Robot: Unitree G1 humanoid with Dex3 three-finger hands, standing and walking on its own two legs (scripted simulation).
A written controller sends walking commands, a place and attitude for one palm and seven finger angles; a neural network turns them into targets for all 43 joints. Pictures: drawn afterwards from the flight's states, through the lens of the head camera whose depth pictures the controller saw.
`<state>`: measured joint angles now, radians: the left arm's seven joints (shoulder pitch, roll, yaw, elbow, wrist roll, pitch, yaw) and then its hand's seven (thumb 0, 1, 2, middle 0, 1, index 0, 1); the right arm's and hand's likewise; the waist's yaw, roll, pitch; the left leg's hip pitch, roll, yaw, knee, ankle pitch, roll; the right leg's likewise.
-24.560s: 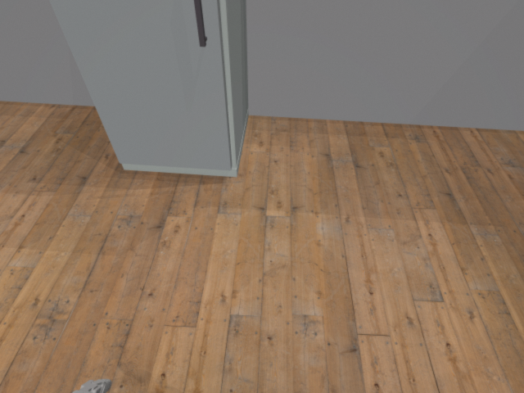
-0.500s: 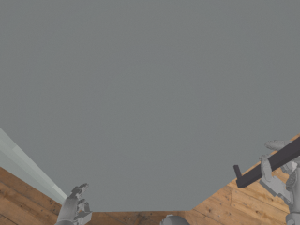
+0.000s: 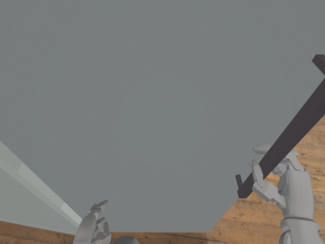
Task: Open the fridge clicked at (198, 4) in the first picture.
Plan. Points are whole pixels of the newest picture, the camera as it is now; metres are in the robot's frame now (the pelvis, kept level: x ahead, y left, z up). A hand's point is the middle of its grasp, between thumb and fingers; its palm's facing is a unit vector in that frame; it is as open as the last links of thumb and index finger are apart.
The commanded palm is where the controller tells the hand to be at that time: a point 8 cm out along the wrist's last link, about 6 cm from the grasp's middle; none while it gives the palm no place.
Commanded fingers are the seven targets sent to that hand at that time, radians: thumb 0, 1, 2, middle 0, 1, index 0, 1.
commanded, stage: stop walking and hold the door back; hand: right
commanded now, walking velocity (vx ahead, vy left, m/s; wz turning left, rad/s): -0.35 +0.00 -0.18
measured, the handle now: (269, 148) +0.28 -0.18 +0.16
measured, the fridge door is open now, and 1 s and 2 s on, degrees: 81 80 85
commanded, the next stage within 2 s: loosen the grip on the handle in 1.48 s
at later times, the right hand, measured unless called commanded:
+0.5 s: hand (258, 194) +0.21 -0.16 +0.11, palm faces +0.29 +0.92 -0.25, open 5.5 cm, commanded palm +0.19 -0.21 +0.10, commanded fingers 0.00 -0.90 -0.90 0.45 1.40 0.45 1.40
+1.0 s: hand (253, 174) +0.25 -0.16 +0.11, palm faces +0.16 +0.96 -0.23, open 5.6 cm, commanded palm +0.20 -0.22 +0.10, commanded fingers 0.00 -0.90 -0.90 0.45 1.40 0.45 1.40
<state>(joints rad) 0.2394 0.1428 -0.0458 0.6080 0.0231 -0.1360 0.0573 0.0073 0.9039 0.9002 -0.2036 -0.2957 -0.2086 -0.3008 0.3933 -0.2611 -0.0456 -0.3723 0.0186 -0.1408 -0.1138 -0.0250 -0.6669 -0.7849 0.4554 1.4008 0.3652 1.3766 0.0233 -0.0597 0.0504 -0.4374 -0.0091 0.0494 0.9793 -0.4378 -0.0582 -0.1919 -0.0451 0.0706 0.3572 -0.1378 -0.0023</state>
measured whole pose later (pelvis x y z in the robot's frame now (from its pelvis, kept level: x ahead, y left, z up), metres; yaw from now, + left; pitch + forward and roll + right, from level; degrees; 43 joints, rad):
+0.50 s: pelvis -0.13 +0.05 -0.01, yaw -6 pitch +0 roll -3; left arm 0.21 0.33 0.06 0.71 0.00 -0.05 0.10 0.01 0.91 0.90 -0.20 -0.30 -0.20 -0.30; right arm -0.27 -0.25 -0.10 0.38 0.04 -0.19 -0.10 -0.07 -0.64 -0.79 0.47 1.41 0.45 1.41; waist 0.00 -0.02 0.02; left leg -0.28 0.10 0.07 0.42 -0.16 0.02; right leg -0.38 0.00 -0.02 0.85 -0.33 0.01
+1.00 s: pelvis -0.11 +0.02 -0.03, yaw -2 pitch -1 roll +2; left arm 0.19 0.21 -0.01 0.66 -0.03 -0.02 0.06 0.00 0.92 0.90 -0.21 -0.30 -0.21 -0.30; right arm -0.26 -0.30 -0.16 0.17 0.05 -0.16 -0.05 -0.07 -0.69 -0.77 0.45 1.40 0.39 1.40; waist 0.05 -0.05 0.13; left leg -0.31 -0.02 0.11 0.56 -0.23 0.05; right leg -0.30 -0.05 -0.02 0.91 -0.50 0.01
